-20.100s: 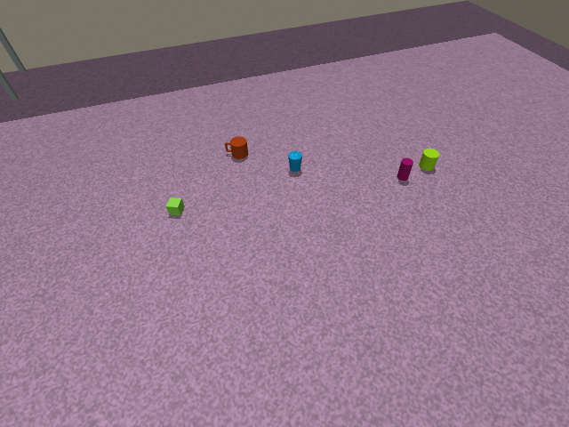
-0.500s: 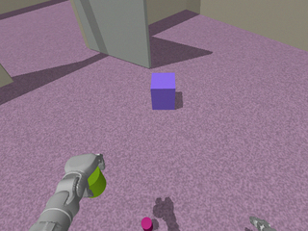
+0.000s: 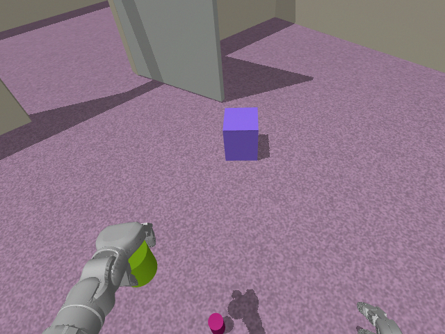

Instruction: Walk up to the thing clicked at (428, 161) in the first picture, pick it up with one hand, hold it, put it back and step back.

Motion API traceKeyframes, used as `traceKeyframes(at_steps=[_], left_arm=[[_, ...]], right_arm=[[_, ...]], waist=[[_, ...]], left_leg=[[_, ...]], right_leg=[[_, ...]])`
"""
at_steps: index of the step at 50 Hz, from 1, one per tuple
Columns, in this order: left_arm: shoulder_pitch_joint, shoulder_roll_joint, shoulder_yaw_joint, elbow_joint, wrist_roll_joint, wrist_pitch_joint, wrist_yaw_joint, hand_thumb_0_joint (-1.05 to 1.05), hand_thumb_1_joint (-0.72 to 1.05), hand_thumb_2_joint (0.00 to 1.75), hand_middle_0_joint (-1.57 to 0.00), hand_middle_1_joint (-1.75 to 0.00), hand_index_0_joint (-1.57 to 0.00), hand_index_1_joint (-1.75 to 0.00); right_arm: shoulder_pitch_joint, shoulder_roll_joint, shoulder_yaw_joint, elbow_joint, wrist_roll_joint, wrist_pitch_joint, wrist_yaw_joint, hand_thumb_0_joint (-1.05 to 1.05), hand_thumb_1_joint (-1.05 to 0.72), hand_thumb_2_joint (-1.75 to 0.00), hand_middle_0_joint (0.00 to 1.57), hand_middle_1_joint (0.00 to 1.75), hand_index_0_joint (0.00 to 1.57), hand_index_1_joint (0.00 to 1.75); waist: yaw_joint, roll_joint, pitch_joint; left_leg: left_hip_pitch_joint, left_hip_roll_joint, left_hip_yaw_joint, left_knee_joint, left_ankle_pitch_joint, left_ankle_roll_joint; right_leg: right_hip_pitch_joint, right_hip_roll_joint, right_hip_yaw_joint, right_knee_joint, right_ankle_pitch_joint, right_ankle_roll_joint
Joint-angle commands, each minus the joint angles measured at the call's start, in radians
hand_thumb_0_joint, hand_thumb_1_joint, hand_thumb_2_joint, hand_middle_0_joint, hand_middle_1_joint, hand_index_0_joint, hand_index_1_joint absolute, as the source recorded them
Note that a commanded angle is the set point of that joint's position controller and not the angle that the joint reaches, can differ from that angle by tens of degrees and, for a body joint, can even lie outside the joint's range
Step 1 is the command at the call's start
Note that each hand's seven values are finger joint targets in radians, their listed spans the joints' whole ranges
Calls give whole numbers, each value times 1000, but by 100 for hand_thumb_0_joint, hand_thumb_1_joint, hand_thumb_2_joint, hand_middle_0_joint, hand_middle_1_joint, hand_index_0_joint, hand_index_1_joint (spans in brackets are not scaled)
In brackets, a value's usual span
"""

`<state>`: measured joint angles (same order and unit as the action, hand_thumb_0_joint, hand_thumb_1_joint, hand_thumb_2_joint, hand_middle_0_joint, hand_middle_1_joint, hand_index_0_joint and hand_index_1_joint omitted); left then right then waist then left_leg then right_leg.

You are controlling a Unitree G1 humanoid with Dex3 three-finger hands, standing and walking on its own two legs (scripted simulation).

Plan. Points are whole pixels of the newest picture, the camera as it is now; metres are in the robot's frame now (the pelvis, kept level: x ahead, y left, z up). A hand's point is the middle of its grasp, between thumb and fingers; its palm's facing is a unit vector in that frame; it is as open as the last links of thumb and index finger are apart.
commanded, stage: hold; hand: left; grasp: from above
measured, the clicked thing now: (134, 261) +0.30 +0.23 -0.08
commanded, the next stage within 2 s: crouch in 0.74 s
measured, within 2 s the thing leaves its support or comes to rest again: neither
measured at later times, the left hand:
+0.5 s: hand (128, 259) +0.29 +0.22 -0.04, palm faces -0.47 -0.07 -0.88, open 10.2 cm
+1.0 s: hand (129, 259) +0.29 +0.22 -0.05, palm faces -0.47 -0.07 -0.88, open 10.2 cm
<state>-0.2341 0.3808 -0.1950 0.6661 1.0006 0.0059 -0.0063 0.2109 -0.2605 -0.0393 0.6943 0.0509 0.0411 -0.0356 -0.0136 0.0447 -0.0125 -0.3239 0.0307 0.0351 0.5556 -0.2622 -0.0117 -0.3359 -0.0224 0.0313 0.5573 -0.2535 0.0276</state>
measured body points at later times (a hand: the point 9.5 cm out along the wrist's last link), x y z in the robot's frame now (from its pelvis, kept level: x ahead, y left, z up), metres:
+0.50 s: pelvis +0.00 +0.00 +0.00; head +0.01 -0.02 +0.45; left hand +0.31 +0.22 +0.01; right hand +0.15 -0.25 -0.11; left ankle +0.02 +0.13 -0.73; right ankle +0.02 -0.14 -0.73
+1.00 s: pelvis +0.01 +0.00 +0.00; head +0.02 -0.01 +0.45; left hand +0.31 +0.22 +0.00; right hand +0.14 -0.25 -0.11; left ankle +0.02 +0.13 -0.73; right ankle +0.02 -0.14 -0.73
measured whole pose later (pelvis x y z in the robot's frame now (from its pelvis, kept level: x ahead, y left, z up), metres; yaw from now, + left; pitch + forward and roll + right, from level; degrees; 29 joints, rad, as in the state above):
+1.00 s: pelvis +0.01 +0.00 +0.00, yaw +0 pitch +1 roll +0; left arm -0.22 0.38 -0.19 0.65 1.01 -0.01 -0.01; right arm 0.19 -0.25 -0.03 0.68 0.06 0.06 -0.05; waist -0.01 0.04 0.00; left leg -0.28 0.02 0.04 0.50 -0.25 -0.01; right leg -0.29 -0.03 0.03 0.51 -0.24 0.03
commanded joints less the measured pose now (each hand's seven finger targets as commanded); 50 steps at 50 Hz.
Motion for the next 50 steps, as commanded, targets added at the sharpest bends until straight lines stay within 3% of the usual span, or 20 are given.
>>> traceKeyframes(at_steps=[1, 9, 13, 15, 17, 19, 21, 26, 30, 33, 34, 36, 39, 41, 42, 43, 46, 50], left_arm=[[-380, 236, 117, -258, -2, -4, 46, 0, 44, 106, -84, -96, -85, -96], [-358, 234, 118, -271, -2, 3, 22, 0, 41, 104, -82, -94, -83, -94], [-385, 251, 123, -281, -9, -4, 8, 0, 43, 102, -82, -96, -84, -94], [-298, 219, 114, -233, -8, -2, 3, 0, 41, 102, -81, -95, -82, -94], [-361, 225, 103, -298, -7, -7, 0, 0, 44, 104, -82, -96, -84, -95], [-346, 221, 103, -286, -4, -4, 1, 0, 40, 103, -81, -94, -82, -93], [-384, 260, 130, -291, -1, -8, 12, 0, 42, 103, -81, -95, -83, -94], [-345, 222, 112, -274, 4, -2, 31, 0, 41, 108, -82, -97, -82, -96], [-410, 250, 119, -292, 7, 2, 33, 0, 43, 108, -84, -96, -85, -96], [-383, 223, 100, -290, -4, 4, 26, 0, 46, 111, -86, -99, -87, -99], [-375, 248, 125, -261, -1, 4, 27, 0, 46, 110, -86, -98, -86, -98], [-326, 216, 104, -248, -2, 4, 22, 0, 42, 108, -83, -97, -84, -96], [-324, 235, 119, -257, 0, 0, 16, 0, 44, 108, -85, -95, -85, -95], [-379, 235, 106, -297, 0, -8, 12, 0, 44, 111, -85, -97, -85, -97], [-340, 238, 122, -264, -2, -6, 14, 0, 50, 103, -85, -102, -89, -99], [-335, 221, 107, -278, -2, -7, 17, 0, 42, 98, -77, -100, -81, -96], [-283, 204, 109, -218, 7, -12, 36, 0, 35, 102, -75, -96, -76, -94], [-303, 181, 97, -167, 31, -29, 94, 0, 33, 101, -74, -94, -75, -93]], right_arm=[[-78, -133, -44, -139, 0, -39, -9, 0, -91, -90, 20, 30, 20, 30], [-89, -125, -37, -147, 5, -34, -16, 0, -91, -90, 20, 30, 20, 30], [-101, -125, -34, -151, 7, -32, -19, 0, -91, -90, 20, 30, 20, 30], [-105, -123, -33, -157, 7, -30, -18, 0, -91, -90, 20, 30, 20, 30], [-104, -121, -34, -157, 7, -30, -19, 0, -91, -90, 20, 30, 20, 30], [-101, -122, -34, -155, 8, -28, -20, 0, -91, -91, 20, 30, 20, 30], [-94, -123, -35, -148, 7, -26, -22, 0, -91, -90, 20, 30, 20, 30], [-94, -122, -36, -147, 6, -25, -19, 0, -91, -90, 20, 30, 20, 30], [-90, -121, -38, -136, 6, -23, -20, 0, -91, -90, 20, 30, 20, 30], [-97, -120, -36, -145, 7, -23, -20, 0, -91, -90, 20, 30, 20, 30], [-97, -123, -37, -140, 6, -23, -21, 0, -91, -90, 20, 30, 20, 30], [-105, -117, -35, -146, 5, -23, -20, 0, -91, -90, 20, 30, 20, 30], [-98, -122, -39, -146, 5, -20, -21, 0, -91, -90, 20, 30, 20, 30], [-93, -120, -39, -149, 5, -20, -21, 0, -91, -91, 20, 30, 20, 30], [-95, -121, -37, -147, 6, -19, -22, 0, -93, -92, 20, 30, 20, 30], [-93, -118, -37, -148, 7, -19, -22, 0, -89, -90, 20, 30, 20, 30], [-86, -121, -40, -143, 6, -15, -21, 0, -89, -90, 20, 30, 20, 30], [-65, -124, -45, -135, 1, -7, -16, 0, -89, -90, 20, 30, 20, 30]], waist=[[9, -6, -269], [9, -17, -262], [12, -14, -248], [15, -34, -214], [8, -10, -259], [10, -18, -262], [14, 9, -270], [14, -7, -255], [12, 16, -287], [14, -4, -270], [17, -16, -260], [19, -16, -241], [21, -21, -251], [16, 3, -271], [19, -11, -250], [17, -13, -260], [13, -34, -228], [-7, -52, -203]], left_leg=[[144, -45, -1, -79, 147, 20], [159, -47, 4, -88, 185, 25], [158, -46, -1, -105, 159, 25], [146, -48, 0, -108, 142, 26], [172, -44, -2, -106, 170, 24], [180, -46, -2, -103, 200, 24], [183, -45, 0, -103, 211, 22], [183, -43, -3, -109, 200, 19], [199, -45, 1, -103, 236, 20], [189, -47, 3, -108, 206, 23], [182, -45, 1, -109, 199, 24], [175, -45, -1, -114, 194, 22], [177, -45, -2, -111, 212, 23], [192, -44, -2, -110, 218, 21], [184, -45, -2, -111, 216, 23], [183, -46, -2, -110, 219, 22], [169, -44, -4, -108, 222, 21], [142, -49, -5, -90, 195, 20]], right_leg=[[61, 42, -25, -102, 117, -30], [83, 40, -22, -113, 157, -27], [85, 42, -24, -122, 128, -30], [82, 40, -25, -132, 105, -29], [84, 43, -26, -122, 134, -32], [94, 42, -26, -119, 163, -31], [98, 43, -28, -117, 174, -33], [88, 43, -32, -122, 159, -36], [98, 41, -29, -118, 199, -33], [101, 39, -28, -131, 173, -32], [103, 40, -31, -135, 160, -32], [99, 40, -33, -133, 154, -34], [112, 41, -33, -130, 171, -33], [106, 41, -31, -130, 176, -34], [108, 40, -32, -133, 173, -33], [110, 41, -31, -129, 180, -33], [98, 43, -36, -124, 178, -35], [48, 38, -33, -115, 158, -34]])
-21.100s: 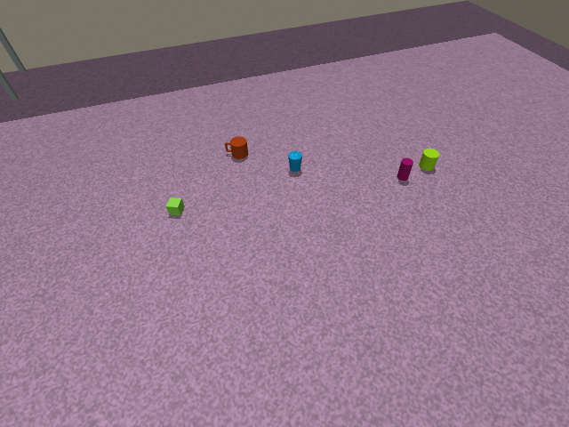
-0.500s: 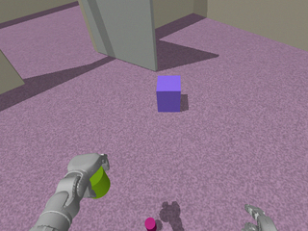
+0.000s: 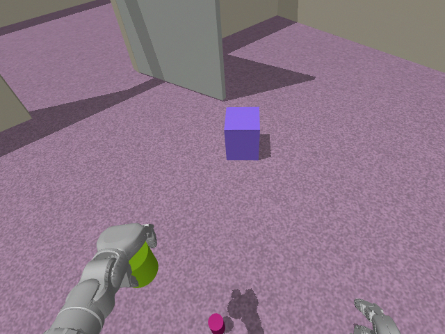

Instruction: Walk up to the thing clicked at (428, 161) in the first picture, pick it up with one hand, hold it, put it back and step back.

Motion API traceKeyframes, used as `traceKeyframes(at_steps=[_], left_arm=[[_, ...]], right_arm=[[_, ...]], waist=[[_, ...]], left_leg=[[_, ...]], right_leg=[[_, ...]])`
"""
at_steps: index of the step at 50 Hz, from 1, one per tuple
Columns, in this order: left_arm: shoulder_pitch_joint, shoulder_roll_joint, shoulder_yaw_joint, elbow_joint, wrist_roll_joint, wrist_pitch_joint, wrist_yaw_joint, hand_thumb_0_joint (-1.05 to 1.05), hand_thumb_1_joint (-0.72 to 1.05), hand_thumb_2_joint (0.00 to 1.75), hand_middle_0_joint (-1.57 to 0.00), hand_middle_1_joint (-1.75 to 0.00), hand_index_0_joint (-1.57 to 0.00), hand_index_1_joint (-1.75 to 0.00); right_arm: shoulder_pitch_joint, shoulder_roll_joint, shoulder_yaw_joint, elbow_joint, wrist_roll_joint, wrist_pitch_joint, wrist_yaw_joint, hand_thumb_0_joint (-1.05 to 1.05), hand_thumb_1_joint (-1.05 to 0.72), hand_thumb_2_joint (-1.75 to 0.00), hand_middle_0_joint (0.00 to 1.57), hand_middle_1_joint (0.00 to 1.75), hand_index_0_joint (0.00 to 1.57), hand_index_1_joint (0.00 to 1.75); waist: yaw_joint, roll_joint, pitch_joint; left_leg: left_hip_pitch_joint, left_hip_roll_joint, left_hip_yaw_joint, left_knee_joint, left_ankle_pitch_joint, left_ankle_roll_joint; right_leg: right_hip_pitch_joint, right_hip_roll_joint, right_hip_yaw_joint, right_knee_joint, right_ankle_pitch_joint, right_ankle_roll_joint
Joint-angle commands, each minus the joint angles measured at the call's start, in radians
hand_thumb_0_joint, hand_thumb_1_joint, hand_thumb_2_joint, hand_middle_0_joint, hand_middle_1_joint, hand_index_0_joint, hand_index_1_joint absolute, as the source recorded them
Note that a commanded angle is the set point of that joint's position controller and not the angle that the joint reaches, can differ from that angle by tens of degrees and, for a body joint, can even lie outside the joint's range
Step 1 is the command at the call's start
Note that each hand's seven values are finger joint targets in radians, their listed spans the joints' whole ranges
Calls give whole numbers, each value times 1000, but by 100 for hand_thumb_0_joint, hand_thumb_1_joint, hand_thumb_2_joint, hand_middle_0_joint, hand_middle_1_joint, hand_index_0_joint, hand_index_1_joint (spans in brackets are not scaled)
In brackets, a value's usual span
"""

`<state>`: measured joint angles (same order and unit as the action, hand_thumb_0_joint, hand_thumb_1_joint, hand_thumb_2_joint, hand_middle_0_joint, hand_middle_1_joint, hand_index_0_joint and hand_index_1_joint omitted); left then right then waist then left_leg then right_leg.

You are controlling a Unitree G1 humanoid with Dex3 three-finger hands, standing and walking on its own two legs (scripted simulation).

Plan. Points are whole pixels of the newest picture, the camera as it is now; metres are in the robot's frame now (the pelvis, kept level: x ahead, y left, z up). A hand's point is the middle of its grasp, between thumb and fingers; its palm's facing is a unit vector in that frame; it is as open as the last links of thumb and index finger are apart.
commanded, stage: crouch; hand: left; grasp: from above
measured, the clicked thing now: (134, 262) +0.30 +0.22 -0.09
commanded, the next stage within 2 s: lower in 1.76 s
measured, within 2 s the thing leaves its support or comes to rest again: neither
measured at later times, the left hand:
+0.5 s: hand (153, 279) +0.32 +0.23 -0.25, palm faces -0.44 +0.02 -0.90, open 10.1 cm
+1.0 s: hand (172, 293) +0.34 +0.23 -0.47, palm faces -0.46 -0.02 -0.89, open 10.1 cm
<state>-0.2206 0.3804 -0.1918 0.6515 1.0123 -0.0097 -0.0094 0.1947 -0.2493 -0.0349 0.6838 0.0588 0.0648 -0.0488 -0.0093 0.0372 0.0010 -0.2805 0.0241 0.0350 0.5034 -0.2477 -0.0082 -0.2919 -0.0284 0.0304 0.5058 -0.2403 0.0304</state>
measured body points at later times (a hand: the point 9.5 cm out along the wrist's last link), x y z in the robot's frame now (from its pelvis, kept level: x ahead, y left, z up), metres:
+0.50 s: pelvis -0.04 +0.00 -0.12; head +0.09 +0.02 +0.31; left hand +0.33 +0.22 -0.20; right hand +0.02 -0.29 -0.24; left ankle +0.01 +0.12 -0.74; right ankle +0.01 -0.14 -0.74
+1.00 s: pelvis -0.06 +0.00 -0.30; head +0.15 +0.03 +0.10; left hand +0.36 +0.23 -0.42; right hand +0.00 -0.27 -0.43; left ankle +0.01 +0.13 -0.74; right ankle +0.01 -0.14 -0.74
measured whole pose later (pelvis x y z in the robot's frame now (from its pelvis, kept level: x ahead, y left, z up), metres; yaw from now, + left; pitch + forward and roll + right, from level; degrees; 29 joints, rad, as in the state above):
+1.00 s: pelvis -0.06 +0.00 -0.30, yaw +0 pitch +37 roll -4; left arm -0.73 0.47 0.01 1.26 1.21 -0.12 0.43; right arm 0.17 -0.23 -0.04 0.77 -0.10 -0.08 0.04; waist -0.16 0.03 -0.19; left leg -1.93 0.02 -0.07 1.95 -0.67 -0.01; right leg -1.90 -0.02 0.00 1.91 -0.66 0.04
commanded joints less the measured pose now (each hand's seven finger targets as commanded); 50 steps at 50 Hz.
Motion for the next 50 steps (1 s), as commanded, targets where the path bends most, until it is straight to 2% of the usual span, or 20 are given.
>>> traceKeyframes(at_steps=[1, 7, 15, 18, 19, 21, 24, 27, 28, 30, 32, 34, 37, 40, 42, 44, 45, 47, 49, 50], left_arm=[[-323, 181, 101, -134, 28, -18, 117, 0, 31, 101, -73, -94, -74, -93], [-416, 168, 90, 60, 80, -26, 244, 0, 33, 104, -74, -97, -75, -96], [-529, 148, 105, 251, 161, -61, 389, 0, 47, 102, -82, -100, -85, -98], [-611, 178, 131, 279, 173, -65, 438, 0, 48, 104, -84, -100, -86, -98], [-643, 184, 131, 303, 178, -61, 450, 0, 48, 104, -84, -99, -86, -97], [-647, 200, 147, 318, 175, -57, 471, 0, 47, 103, -83, -99, -85, -96], [-696, 214, 148, 352, 175, -46, 479, 0, 49, 103, -85, -96, -87, -95], [-689, 232, 174, 381, 159, -29, 481, 0, 50, 101, -85, -96, -87, -94], [-707, 262, 191, 362, 155, -28, 483, 0, 47, 103, -84, -96, -86, -94], [-717, 245, 182, 417, 157, -22, 475, 0, 47, 101, -84, -94, -86, -92], [-749, 290, 205, 411, 159, -29, 466, 0, 47, 100, -84, -94, -86, -92], [-761, 276, 201, 412, 153, -41, 457, 0, 50, 102, -86, -95, -87, -93], [-783, 305, 220, 414, 157, -63, 455, 0, 50, 108, -87, -97, -88, -96], [-831, 332, 234, 394, 175, -87, 463, 0, 49, 109, -86, -98, -87, -96], [-853, 316, 229, 398, 177, -101, 472, 0, 53, 106, -88, -97, -90, -96], [-865, 350, 244, 407, 190, -106, 490, 0, 49, 106, -88, -93, -89, -93], [-872, 324, 239, 411, 189, -107, 495, 0, 50, 108, -88, -95, -89, -94], [-881, 359, 257, 410, 198, -106, 510, 0, 50, 109, -89, -95, -90, -94], [-867, 334, 250, 429, 198, -102, 515, 0, 51, 110, -89, -97, -90, -96], [-881, 355, 262, 436, 199, -101, 517, 0, 51, 112, -90, -96, -91, -96]], right_arm=[[-38, -136, -53, -115, -9, -28, 0, 0, -89, -90, 20, 30, 20, 30], [18, -148, -67, -61, -34, -22, 21, 0, -89, -90, 20, 30, 20, 30], [97, -164, -90, -26, -72, -44, 43, 0, -90, -90, 20, 30, 20, 30], [117, -172, -98, -20, -83, -58, 37, 0, -90, -90, 20, 30, 20, 30], [120, -172, -97, -16, -86, -62, 34, 0, -90, -90, 20, 30, 20, 30], [125, -178, -101, -11, -92, -71, 27, 0, -89, -90, 20, 30, 20, 30], [137, -181, -99, 7, -102, -83, 18, 0, -89, -90, 20, 30, 20, 30], [134, -183, -103, 12, -110, -95, 17, 0, -89, -89, 20, 30, 20, 30], [134, -187, -105, 7, -112, -98, 15, 0, -89, -90, 20, 30, 20, 30], [132, -187, -97, 16, -119, -102, 17, 0, -89, -90, 20, 30, 20, 30], [130, -195, -100, 14, -123, -110, 21, 0, -89, -90, 20, 30, 20, 30], [130, -190, -93, 14, -125, -116, 28, 0, -89, -90, 20, 30, 20, 30], [137, -194, -87, 20, -131, -127, 40, 0, -89, -90, 20, 30, 20, 30], [148, -202, -87, 31, -137, -140, 50, 0, -89, -90, 20, 30, 20, 30], [157, -202, -84, 39, -144, -149, 61, 0, -90, -90, 20, 30, 20, 30], [156, -204, -85, 45, -146, -152, 67, 0, -90, -90, 20, 30, 20, 30], [161, -199, -80, 48, -153, -156, 73, 0, -90, -90, 20, 30, 20, 30], [159, -200, -78, 50, -158, -156, 81, 0, -90, -90, 20, 30, 20, 30], [167, -192, -72, 53, -164, -157, 92, 0, -91, -90, 20, 30, 20, 30], [170, -195, -72, 53, -166, -157, 95, 0, -91, -90, 20, 30, 20, 30]], waist=[[-14, -34, -224], [-47, -43, -265], [-75, 2, -424], [-78, 38, -519], [-92, 54, -536], [-83, 69, -584], [-104, 78, -650], [-105, 75, -707], [-93, 80, -732], [-116, 85, -684], [-111, 105, -729], [-129, 98, -747], [-134, 102, -786], [-148, 113, -842], [-163, 144, -836], [-150, 153, -860], [-167, 157, -864], [-153, 179, -891], [-162, 164, -903], [-167, 156, -908]], left_leg=[[95, -42, -3, -30, 181, 14], [-26, -40, -7, 104, 156, 11], [-343, -32, -19, 440, 89, 8], [-458, -30, -22, 555, 28, 10], [-500, -31, -25, 585, 3, 10], [-567, -29, -31, 647, -34, 12], [-669, -24, -39, 743, -67, 20], [-771, -24, -46, 820, -89, 22], [-782, -24, -50, 828, -118, 18], [-854, -21, -66, 859, -176, 12], [-886, -22, -72, 900, -229, 11], [-955, -25, -68, 960, -241, 18], [-1024, -32, -66, 1029, -262, 22], [-1039, -33, -79, 1094, -256, 21], [-1045, -32, -87, 1123, -252, 16], [-1062, -33, -80, 1153, -259, 16], [-1063, -34, -81, 1174, -242, 15], [-1082, -36, -69, 1205, -224, 16], [-1106, -37, -54, 1258, -170, 24], [-1128, -36, -54, 1276, -163, 25]], right_leg=[[-5, 44, -32, -53, 144, -38], [-135, 39, -34, 49, 131, -35], [-468, 40, -42, 380, 65, -50], [-599, 42, -45, 498, 12, -54], [-637, 41, -48, 535, -7, -57], [-723, 43, -54, 603, -45, -62], [-820, 45, -62, 703, -71, -65], [-881, 41, -67, 788, -88, -64], [-899, 42, -70, 809, -115, -67], [-1003, 40, -78, 856, -170, -67], [-1062, 39, -83, 905, -217, -69], [-1100, 38, -85, 950, -225, -67], [-1147, 36, -87, 1007, -241, -66], [-1220, 35, -96, 1071, -239, -67], [-1277, 31, -102, 1106, -238, -67], [-1297, 35, -105, 1130, -244, -68], [-1311, 28, -104, 1144, -227, -65], [-1310, 32, -105, 1176, -211, -67], [-1293, 34, -101, 1193, -156, -62], [-1300, 36, -103, 1207, -145, -60]])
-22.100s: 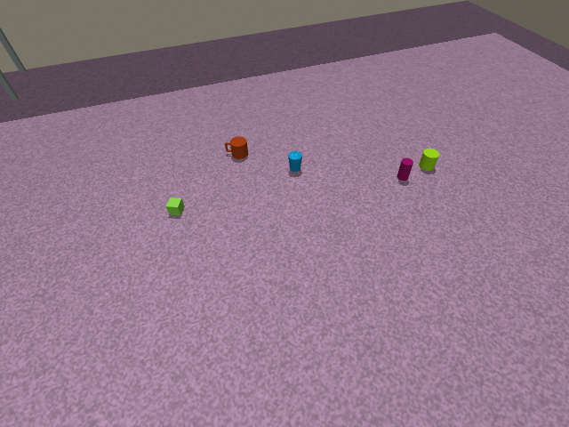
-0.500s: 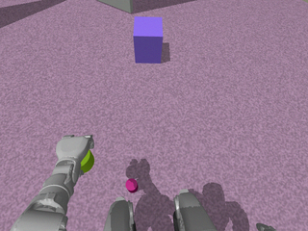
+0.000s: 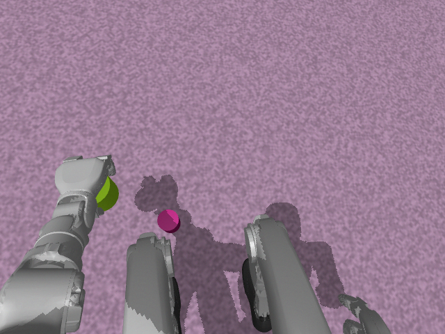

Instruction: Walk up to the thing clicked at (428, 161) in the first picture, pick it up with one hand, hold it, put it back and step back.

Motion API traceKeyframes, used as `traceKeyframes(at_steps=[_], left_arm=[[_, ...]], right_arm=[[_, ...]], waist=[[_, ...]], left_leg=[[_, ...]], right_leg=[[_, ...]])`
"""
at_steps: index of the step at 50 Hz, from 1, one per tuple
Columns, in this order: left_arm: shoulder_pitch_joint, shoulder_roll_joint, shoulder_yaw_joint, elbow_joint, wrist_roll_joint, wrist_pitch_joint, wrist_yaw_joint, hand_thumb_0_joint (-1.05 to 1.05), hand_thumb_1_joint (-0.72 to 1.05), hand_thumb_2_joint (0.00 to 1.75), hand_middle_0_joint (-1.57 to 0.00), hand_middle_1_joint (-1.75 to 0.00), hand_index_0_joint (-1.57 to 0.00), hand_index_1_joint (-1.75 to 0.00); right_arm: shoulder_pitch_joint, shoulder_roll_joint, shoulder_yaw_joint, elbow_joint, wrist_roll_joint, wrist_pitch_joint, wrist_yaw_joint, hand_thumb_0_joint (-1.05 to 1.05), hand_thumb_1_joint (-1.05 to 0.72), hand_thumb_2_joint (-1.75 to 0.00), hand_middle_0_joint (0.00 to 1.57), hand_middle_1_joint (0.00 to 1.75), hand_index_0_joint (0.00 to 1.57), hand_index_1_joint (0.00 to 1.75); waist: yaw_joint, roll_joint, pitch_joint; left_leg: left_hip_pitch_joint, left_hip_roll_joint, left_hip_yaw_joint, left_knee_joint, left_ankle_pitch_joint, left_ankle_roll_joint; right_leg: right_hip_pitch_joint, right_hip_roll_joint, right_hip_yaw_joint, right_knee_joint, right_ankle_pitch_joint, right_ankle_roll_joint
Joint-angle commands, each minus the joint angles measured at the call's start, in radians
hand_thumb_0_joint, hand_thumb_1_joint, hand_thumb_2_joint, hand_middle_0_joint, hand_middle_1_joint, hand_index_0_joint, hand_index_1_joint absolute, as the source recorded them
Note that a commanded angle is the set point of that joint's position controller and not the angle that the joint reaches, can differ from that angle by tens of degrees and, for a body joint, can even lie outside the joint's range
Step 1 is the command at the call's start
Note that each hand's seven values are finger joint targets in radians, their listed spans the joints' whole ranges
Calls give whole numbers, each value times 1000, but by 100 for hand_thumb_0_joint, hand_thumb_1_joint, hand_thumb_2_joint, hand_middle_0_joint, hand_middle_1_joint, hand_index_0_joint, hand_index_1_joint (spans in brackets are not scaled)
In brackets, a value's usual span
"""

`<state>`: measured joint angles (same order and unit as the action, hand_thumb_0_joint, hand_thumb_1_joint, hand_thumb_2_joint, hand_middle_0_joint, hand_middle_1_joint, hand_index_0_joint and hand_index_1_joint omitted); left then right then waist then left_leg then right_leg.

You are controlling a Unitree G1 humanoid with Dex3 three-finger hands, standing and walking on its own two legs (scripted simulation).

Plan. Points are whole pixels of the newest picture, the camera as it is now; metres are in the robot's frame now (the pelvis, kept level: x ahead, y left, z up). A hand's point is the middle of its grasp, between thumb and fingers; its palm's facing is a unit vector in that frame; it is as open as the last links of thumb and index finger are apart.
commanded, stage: crouch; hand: left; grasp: from above
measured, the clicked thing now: (95, 190) +0.42 +0.24 -0.20
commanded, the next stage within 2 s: lower in 0.76 s
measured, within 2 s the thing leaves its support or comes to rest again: rests again in 1.66 s
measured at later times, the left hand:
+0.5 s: hand (104, 194) +0.42 +0.23 -0.26, palm faces -0.47 -0.04 -0.88, open 10.1 cm
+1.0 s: hand (109, 194) +0.43 +0.23 -0.30, palm faces -0.49 -0.04 -0.87, open 10.1 cm
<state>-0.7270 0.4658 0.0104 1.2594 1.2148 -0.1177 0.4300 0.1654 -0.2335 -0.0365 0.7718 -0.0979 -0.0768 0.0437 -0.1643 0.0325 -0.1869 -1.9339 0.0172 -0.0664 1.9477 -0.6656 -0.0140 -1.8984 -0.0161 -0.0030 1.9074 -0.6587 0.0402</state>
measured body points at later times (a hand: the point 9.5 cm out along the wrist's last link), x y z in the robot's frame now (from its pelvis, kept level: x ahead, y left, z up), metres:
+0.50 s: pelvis -0.01 +0.00 -0.08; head +0.22 +0.03 +0.31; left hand +0.44 +0.23 -0.21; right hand +0.04 -0.28 -0.20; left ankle +0.07 +0.13 -0.44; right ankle +0.08 -0.14 -0.44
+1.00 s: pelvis -0.02 +0.00 -0.12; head +0.22 +0.03 +0.26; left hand +0.45 +0.23 -0.25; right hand +0.02 -0.28 -0.24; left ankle +0.07 +0.13 -0.44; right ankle +0.08 -0.14 -0.44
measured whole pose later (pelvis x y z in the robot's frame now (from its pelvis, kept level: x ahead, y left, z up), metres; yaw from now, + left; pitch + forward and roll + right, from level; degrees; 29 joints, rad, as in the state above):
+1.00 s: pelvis -0.02 +0.00 -0.12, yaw -3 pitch +34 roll -5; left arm -0.92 0.61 0.07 1.49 1.24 -0.17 0.44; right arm 0.16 -0.27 0.02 0.79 -0.14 -0.10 0.13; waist -0.23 0.00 -0.08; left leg -2.26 0.01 -0.12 2.34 -0.68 -0.03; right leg -2.22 0.01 -0.02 2.28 -0.66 0.05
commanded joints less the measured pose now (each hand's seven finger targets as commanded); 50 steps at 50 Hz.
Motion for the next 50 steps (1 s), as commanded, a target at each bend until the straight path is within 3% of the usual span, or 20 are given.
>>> traceKeyframes(at_steps=[1, 4, 8, 9, 10, 14, 15, 17, 18, 20, 25, 29, 32, 35, 38, 44, 47, 50], left_arm=[[-390, 290, 68, -183, -6, 7, 81, 0, 51, 112, -90, -96, -90, -96], [-409, 284, 63, -143, 4, 12, 80, 0, 51, 109, -89, -97, -90, -96], [-396, 290, 72, -162, -2, 7, 71, 0, 50, 108, -88, -96, -89, -96], [-350, 283, 72, -112, 1, 13, 65, 0, 49, 110, -87, -98, -88, -97], [-374, 274, 62, -117, -2, 13, 61, 0, 48, 109, -87, -96, -88, -95], [-390, 301, 71, -104, -3, 4, 53, 0, 46, 108, -85, -95, -86, -95], [-420, 311, 79, -114, -1, -2, 53, 0, 46, 108, -86, -96, -86, -95], [-380, 310, 80, -81, -1, -3, 53, 0, 45, 105, -85, -94, -86, -93], [-423, 307, 74, -102, -1, -9, 53, 0, 46, 107, -85, -96, -86, -95], [-427, 342, 90, -97, -3, -14, 54, 0, 44, 104, -83, -96, -84, -94], [-450, 344, 93, -75, 6, -23, 64, 0, 45, 103, -84, -93, -85, -92], [-476, 385, 109, -52, 10, -29, 69, 0, 45, 102, -84, -94, -85, -93], [-489, 365, 94, -27, 8, -29, 72, 0, 45, 101, -85, -92, -85, -91], [-494, 388, 104, -24, 12, -29, 74, 0, 44, 101, -84, -91, -84, -90], [-514, 385, 93, 0, 18, -29, 69, 0, 44, 101, -84, -93, -84, -92], [-506, 391, 92, 42, 12, -36, 71, 0, 43, 104, -86, -88, -86, -89], [-524, 369, 71, 89, 25, -47, 62, 0, 45, 104, -88, -87, -87, -89], [-528, 384, 78, 117, 24, -59, 73, 0, 45, 102, -87, -89, -87, -89]], right_arm=[[188, -207, -73, -35, -9, -14, 3, 0, -91, -90, 20, 30, 20, 30], [188, -214, -71, -30, -16, -15, 11, 0, -91, -90, 20, 30, 20, 30], [190, -214, -70, -37, -22, -14, 28, 0, -91, -90, 20, 30, 20, 30], [192, -221, -69, -37, -21, -12, 32, 0, -91, -90, 20, 30, 20, 30], [182, -222, -68, -37, -21, -11, 33, 0, -91, -90, 20, 30, 20, 30], [178, -224, -68, -39, -21, -8, 43, 0, -91, -90, 20, 30, 20, 30], [183, -232, -69, -34, -25, -8, 43, 0, -91, -90, 20, 30, 20, 30], [181, -228, -66, -37, -22, -7, 47, 0, -91, -90, 20, 30, 20, 30], [186, -230, -65, -34, -25, -8, 50, 0, -91, -90, 20, 30, 20, 30], [183, -237, -65, -34, -24, -8, 53, 0, -91, -90, 20, 30, 20, 30], [189, -240, -59, -22, -30, -11, 57, 0, -91, -90, 20, 30, 20, 30], [193, -248, -58, -20, -33, -16, 62, 0, -91, -90, 20, 30, 20, 30], [187, -240, -49, -12, -34, -16, 61, 0, -91, -90, 20, 30, 20, 30], [182, -247, -46, -8, -34, -16, 62, 0, -91, -90, 20, 30, 20, 30], [191, -259, -41, -1, -37, -19, 66, 0, -91, -90, 20, 30, 20, 30], [191, -258, -28, 1, -38, -22, 71, 0, -91, -90, 20, 30, 20, 30], [200, -262, -18, 13, -43, -22, 74, 0, -91, -90, 20, 30, 20, 30], [196, -267, -7, 10, -49, -28, 77, 0, -91, -90, 20, 30, 20, 30]], waist=[[-3, 165, -725], [-15, 198, -672], [-11, 208, -705], [-12, 186, -678], [-21, 190, -670], [-14, 197, -656], [-25, 204, -660], [-13, 178, -643], [-34, 196, -640], [-22, 185, -649], [-35, 197, -628], [-38, 209, -619], [-45, 198, -590], [-34, 228, -625], [-56, 213, -602], [-49, 200, -573], [-74, 179, -541], [-75, 188, -541]], left_leg=[[513, -28, 51, -152, 253, 33], [489, -25, 45, -133, 226, 26], [466, -23, 48, -86, 261, 26], [451, -23, 46, -80, 260, 27], [434, -22, 45, -70, 255, 27], [391, -21, 47, -39, 223, 29], [380, -23, 49, -26, 219, 30], [356, -22, 51, -12, 211, 32], [342, -23, 52, -4, 205, 32], [343, -21, 46, -1, 189, 32], [308, -22, 50, 40, 167, 32], [274, -23, 57, 61, 139, 34], [235, -26, 63, 76, 105, 38], [247, -26, 59, 86, 121, 33], [222, -27, 57, 106, 129, 36], [178, -29, 60, 131, 112, 38], [133, -31, 61, 157, 115, 41], [140, -31, 53, 177, 128, 39]], right_leg=[[302, 26, -65, -184, 276, -70], [228, 23, -73, -147, 244, -74], [243, 26, -77, -102, 283, -72], [231, 25, -81, -98, 282, -70], [210, 28, -83, -89, 275, -70], [179, 33, -87, -56, 250, -73], [169, 34, -85, -46, 250, -71], [172, 37, -88, -38, 246, -70], [163, 35, -88, -30, 242, -69], [147, 38, -96, -12, 223, -72], [100, 37, -97, 20, 206, -71], [89, 37, -98, 40, 182, -73], [65, 39, -98, 42, 151, -73], [57, 43, -105, 71, 162, -77], [39, 41, -109, 90, 176, -76], [29, 45, -113, 108, 160, -76], [21, 46, -115, 119, 168, -72], [3, 49, -128, 145, 176, -72]])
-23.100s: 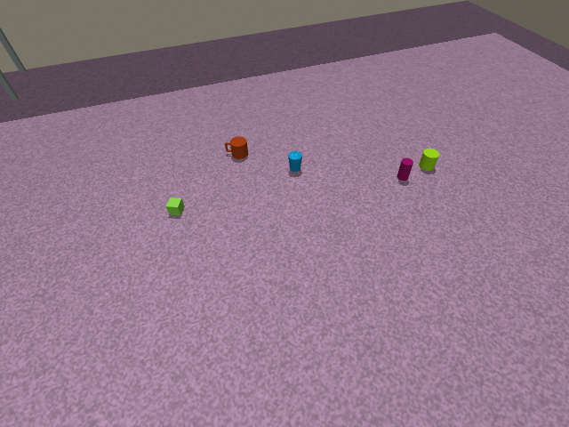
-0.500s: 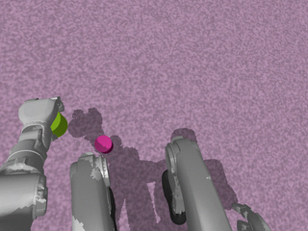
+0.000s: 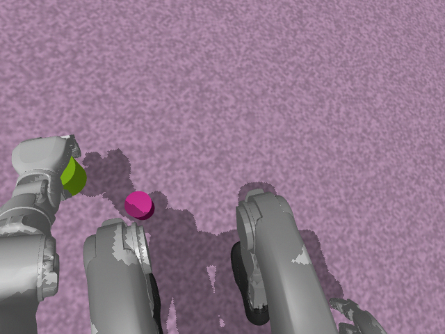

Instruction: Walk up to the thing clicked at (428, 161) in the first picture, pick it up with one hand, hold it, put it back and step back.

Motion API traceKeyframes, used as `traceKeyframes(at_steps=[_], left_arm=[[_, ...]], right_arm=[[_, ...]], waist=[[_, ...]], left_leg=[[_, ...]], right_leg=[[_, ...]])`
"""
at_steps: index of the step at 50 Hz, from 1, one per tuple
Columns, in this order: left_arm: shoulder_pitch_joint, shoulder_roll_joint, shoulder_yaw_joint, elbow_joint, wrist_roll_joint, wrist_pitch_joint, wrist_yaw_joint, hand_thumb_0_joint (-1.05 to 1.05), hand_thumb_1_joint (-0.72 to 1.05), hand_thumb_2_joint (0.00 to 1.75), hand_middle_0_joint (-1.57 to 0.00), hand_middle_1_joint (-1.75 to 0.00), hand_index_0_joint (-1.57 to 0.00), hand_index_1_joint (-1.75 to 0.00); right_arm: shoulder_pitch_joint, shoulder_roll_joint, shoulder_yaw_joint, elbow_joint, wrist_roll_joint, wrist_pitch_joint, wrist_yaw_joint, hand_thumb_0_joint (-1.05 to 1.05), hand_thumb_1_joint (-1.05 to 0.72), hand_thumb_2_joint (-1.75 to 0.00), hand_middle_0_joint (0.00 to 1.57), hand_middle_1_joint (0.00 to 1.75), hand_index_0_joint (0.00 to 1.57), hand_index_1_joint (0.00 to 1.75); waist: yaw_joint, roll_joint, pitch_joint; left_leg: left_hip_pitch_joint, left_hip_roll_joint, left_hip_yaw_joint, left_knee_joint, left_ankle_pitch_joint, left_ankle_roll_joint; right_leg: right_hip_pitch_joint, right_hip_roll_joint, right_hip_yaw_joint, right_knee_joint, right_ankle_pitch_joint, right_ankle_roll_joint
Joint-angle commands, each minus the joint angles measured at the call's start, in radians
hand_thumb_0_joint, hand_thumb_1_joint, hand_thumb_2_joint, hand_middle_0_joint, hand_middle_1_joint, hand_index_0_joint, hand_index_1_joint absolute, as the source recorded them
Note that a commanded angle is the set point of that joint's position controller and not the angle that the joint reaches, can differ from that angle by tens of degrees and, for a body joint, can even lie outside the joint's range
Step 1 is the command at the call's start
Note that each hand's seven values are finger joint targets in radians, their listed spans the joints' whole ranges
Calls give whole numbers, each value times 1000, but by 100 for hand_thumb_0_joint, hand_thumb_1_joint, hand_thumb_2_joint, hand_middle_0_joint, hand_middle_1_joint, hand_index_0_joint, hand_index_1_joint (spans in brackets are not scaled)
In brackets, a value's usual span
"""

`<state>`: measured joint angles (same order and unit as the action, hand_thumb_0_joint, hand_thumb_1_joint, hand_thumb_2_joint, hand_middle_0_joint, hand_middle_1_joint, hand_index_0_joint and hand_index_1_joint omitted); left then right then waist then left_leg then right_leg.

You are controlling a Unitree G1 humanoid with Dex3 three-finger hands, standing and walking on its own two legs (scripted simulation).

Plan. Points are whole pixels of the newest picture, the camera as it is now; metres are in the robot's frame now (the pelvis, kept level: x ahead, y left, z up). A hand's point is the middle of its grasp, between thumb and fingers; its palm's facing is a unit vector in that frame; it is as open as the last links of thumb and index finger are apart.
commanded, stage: lower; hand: left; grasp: from above
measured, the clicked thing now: (59, 174) +0.45 +0.26 -0.21
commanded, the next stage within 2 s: rest in 0.16 s
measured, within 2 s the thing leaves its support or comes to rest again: rests again in 0.66 s
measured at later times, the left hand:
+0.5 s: hand (73, 176) +0.45 +0.25 -0.24, palm faces -0.47 -0.09 -0.88, open 10.1 cm
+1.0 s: hand (76, 175) +0.45 +0.25 -0.27, palm faces -0.46 -0.11 -0.88, open 10.1 cm
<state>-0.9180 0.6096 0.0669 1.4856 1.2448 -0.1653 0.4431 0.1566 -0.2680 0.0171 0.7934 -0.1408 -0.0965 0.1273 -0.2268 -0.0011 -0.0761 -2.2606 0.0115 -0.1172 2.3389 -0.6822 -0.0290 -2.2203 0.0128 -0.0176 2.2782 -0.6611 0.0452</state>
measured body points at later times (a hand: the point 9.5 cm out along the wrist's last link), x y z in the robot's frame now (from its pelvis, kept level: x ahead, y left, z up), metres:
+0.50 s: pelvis +0.01 +0.00 -0.04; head +0.26 +0.05 +0.33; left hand +0.47 +0.25 -0.19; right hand +0.04 -0.27 -0.14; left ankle +0.08 +0.13 -0.31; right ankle +0.10 -0.13 -0.31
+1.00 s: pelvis +0.01 +0.00 -0.05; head +0.26 +0.07 +0.31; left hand +0.47 +0.25 -0.22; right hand +0.03 -0.27 -0.14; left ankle +0.08 +0.13 -0.31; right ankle +0.10 -0.13 -0.31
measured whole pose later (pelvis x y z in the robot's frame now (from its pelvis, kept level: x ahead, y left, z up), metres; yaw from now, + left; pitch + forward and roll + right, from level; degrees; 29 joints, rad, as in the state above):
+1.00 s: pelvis +0.01 +0.00 -0.05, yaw -5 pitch +30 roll -9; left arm -0.96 0.77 0.16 1.70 1.30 -0.23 0.63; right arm 0.11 -0.31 0.13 0.79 -0.25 -0.19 0.25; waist -0.31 -0.05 0.06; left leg -2.35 0.01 -0.21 2.55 -0.73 -0.04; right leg -2.29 0.04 -0.08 2.43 -0.67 0.06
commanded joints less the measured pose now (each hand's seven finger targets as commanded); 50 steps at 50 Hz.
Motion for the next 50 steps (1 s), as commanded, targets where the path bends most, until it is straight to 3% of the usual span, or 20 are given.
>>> traceKeyframes(at_steps=[1, 13, 17, 24, 27, 29, 31, 33, 36, 37, 38, 40, 41, 42, 45, 46, 47, 48, 49, 50], left_arm=[[-360, 255, 25, -119, -7, -20, 67, 0, 46, 102, -87, -89, -87, -89], [-345, 322, 93, -143, 17, -28, 154, 0, 49, 104, -89, -92, -89, -92], [-372, 290, 57, -71, 31, -17, 165, 0, 46, 101, -86, -86, -85, -86], [-305, 342, 99, -46, 12, -24, 179, 0, 46, 101, -85, -90, -85, -89], [-351, 320, 65, -19, 18, -28, 177, 0, 48, 101, -85, -91, -86, -90], [-303, 363, 114, -32, 6, -30, 190, 0, 50, 101, -87, -91, -88, -89], [-286, 347, 103, -26, 15, -29, 196, 0, 51, 100, -87, -91, -88, -89], [-345, 348, 97, -34, 24, -37, 200, 0, 55, 98, -88, -92, -90, -90], [-302, 349, 91, 24, 32, -39, 204, 0, 53, 98, -89, -89, -90, -88], [-350, 391, 123, -41, 24, -53, 214, 0, 54, 97, -88, -90, -90, -88], [-310, 423, 156, -63, 24, -54, 226, 0, 55, 99, -89, -90, -91, -89], [-291, 355, 103, 50, 38, -48, 226, 0, 54, 99, -89, -90, -90, -88], [-344, 412, 140, 0, 40, -58, 233, 0, 56, 101, -90, -92, -91, -90], [-346, 385, 114, 28, 38, -57, 230, 0, 57, 104, -91, -92, -92, -91], [-288, 343, 83, 104, 33, -54, 231, 0, 57, 103, -91, -93, -92, -91], [-333, 405, 124, 67, 38, -63, 243, 0, 58, 101, -90, -93, -92, -91], [-313, 365, 82, 121, 45, -60, 240, 0, 58, 100, -90, -94, -92, -91], [-373, 393, 90, 90, 41, -67, 242, 0, 58, 99, -89, -95, -91, -92], [-342, 443, 132, 101, 48, -68, 253, 0, 58, 100, -89, -94, -91, -91], [-316, 347, 55, 185, 46, -58, 244, 0, 55, 96, -88, -91, -90, -89]], right_arm=[[197, -238, -65, -12, -4, -10, -5, 0, -90, -90, 20, 30, 20, 30], [178, -250, -54, -9, -37, -18, 16, 0, -90, -90, 20, 30, 20, 30], [172, -250, -43, 1, -50, -27, 28, 0, -89, -89, 20, 30, 20, 30], [174, -266, -24, 4, -60, -39, 50, 0, -89, -89, 20, 30, 20, 30], [172, -262, -10, 7, -70, -49, 64, 0, -90, -89, 20, 30, 20, 30], [171, -277, -12, 3, -68, -50, 65, 0, -90, -89, 20, 30, 20, 30], [163, -277, -8, 6, -77, -51, 72, 0, -90, -89, 20, 30, 20, 30], [176, -284, -2, 5, -87, -60, 85, 0, -90, -89, 20, 30, 20, 30], [166, -296, 9, 5, -91, -71, 97, 0, -90, -90, 20, 30, 20, 30], [174, -308, 6, 9, -98, -73, 100, 0, -90, -90, 20, 30, 20, 30], [175, -305, 7, 1, -94, -71, 100, 0, -89, -89, 20, 30, 20, 30], [164, -302, 11, 4, -95, -75, 108, 0, -90, -90, 20, 30, 20, 30], [165, -311, 7, -5, -103, -77, 110, 0, -90, -90, 20, 30, 20, 30], [172, -312, 13, -8, -98, -80, 113, 0, -90, -90, 20, 30, 20, 30], [172, -307, 26, 12, -104, -89, 120, 0, -90, -90, 20, 30, 20, 30], [166, -325, 19, 3, -110, -91, 118, 0, -89, -90, 20, 30, 20, 30], [167, -317, 29, 5, -105, -91, 121, 0, -89, -90, 20, 30, 20, 30], [161, -323, 30, -6, -112, -99, 124, 0, -90, -90, 20, 30, 20, 30], [170, -340, 29, -1, -112, -97, 122, 0, -90, -90, 20, 30, 20, 30], [159, -318, 44, 4, -109, -101, 126, 0, -90, -90, 20, 30, 20, 30]], waist=[[-14, 229, -659], [-18, 300, -682], [-65, 300, -626], [-44, 286, -643], [-79, 287, -618], [-55, 294, -626], [-55, 304, -632], [-97, 336, -608], [-88, 331, -579], [-99, 341, -585], [-69, 356, -631], [-89, 313, -556], [-107, 290, -572], [-114, 286, -554], [-106, 298, -533], [-114, 288, -543], [-115, 301, -522], [-136, 282, -513], [-118, 286, -520], [-125, 281, -470]], left_leg=[[454, -23, 103, -208, 143, 54], [449, -21, 107, -151, 163, 50], [438, -18, 93, -127, 136, 47], [395, -17, 88, -98, 172, 51], [383, -12, 83, -66, 176, 52], [388, -14, 78, -71, 185, 51], [415, -11, 76, -72, 199, 46], [421, -13, 70, -58, 211, 44], [421, -12, 67, -44, 208, 43], [412, -9, 64, -43, 215, 42], [440, -9, 60, -59, 227, 41], [367, -8, 61, -43, 172, 46], [357, -6, 56, -34, 181, 50], [351, -9, 56, -26, 171, 52], [364, -8, 49, -44, 159, 47], [360, -6, 44, -37, 170, 48], [355, -8, 44, -41, 146, 48], [338, -4, 42, -23, 150, 52], [333, -6, 42, -32, 156, 52], [317, -11, 45, -36, 117, 50]], right_leg=[[323, 22, -115, -215, 176, -78], [320, 31, -122, -162, 210, -74], [255, 34, -144, -131, 185, -78], [322, 40, -146, -119, 224, -70], [323, 47, -148, -109, 244, -66], [330, 45, -155, -107, 243, -66], [325, 49, -162, -96, 258, -68], [304, 47, -177, -76, 271, -67], [296, 48, -181, -75, 264, -70], [306, 50, -191, -77, 270, -68], [337, 52, -185, -80, 285, -68], [294, 54, -186, -81, 237, -70], [320, 58, -189, -84, 255, -63], [312, 52, -184, -83, 246, -63], [300, 57, -195, -83, 227, -64], [298, 60, -205, -79, 239, -62], [292, 60, -198, -81, 216, -65], [298, 60, -199, -82, 228, -61], [313, 59, -198, -89, 229, -62], [276, 58, -196, -81, 192, -66]])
